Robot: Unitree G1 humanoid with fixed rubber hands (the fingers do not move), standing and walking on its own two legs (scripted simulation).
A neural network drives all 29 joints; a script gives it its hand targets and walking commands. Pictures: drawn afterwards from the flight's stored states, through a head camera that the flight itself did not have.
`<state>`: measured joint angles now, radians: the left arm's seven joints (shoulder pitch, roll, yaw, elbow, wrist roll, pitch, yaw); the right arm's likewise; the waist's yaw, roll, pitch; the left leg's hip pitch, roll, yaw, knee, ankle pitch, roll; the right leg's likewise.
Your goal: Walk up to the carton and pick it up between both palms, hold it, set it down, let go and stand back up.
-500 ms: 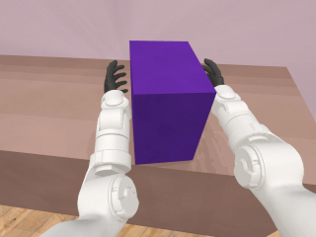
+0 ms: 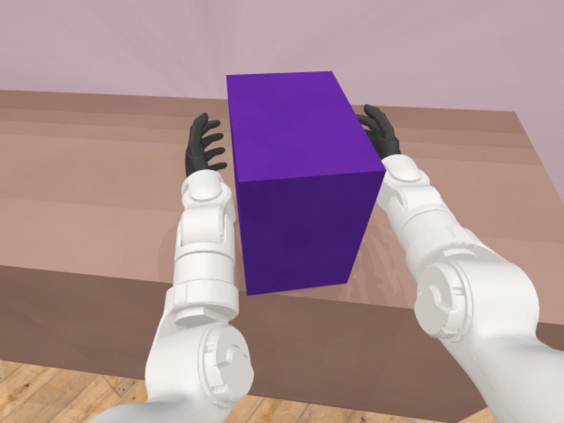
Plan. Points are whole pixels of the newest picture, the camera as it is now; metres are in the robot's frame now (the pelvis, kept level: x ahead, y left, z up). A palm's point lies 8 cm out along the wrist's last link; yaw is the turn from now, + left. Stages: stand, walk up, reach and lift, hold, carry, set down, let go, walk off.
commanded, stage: set down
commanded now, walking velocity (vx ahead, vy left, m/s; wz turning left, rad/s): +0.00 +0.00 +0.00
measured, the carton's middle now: (289, 183) +0.45 +0.06 +0.09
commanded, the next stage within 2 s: none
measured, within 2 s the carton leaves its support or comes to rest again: neither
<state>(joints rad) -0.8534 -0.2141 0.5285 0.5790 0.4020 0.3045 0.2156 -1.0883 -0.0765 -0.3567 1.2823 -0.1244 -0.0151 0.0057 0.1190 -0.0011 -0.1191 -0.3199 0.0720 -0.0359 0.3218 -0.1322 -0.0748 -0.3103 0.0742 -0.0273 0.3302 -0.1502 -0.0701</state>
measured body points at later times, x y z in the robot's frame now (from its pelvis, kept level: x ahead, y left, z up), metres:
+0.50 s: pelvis +0.00 +0.00 +0.00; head +0.02 -0.01 +0.45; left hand +0.40 +0.18 +0.16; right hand +0.47 -0.07 +0.14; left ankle +0.01 +0.17 -0.75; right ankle +0.00 -0.07 -0.75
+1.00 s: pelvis +0.01 +0.01 +0.00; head +0.02 +0.01 +0.45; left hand +0.40 +0.19 +0.14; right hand +0.46 -0.06 +0.14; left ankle +0.01 +0.17 -0.75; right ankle +0.00 -0.07 -0.75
